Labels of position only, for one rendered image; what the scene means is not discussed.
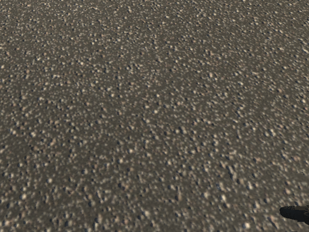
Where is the right robot hand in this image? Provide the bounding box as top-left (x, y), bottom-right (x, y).
top-left (279, 205), bottom-right (309, 232)

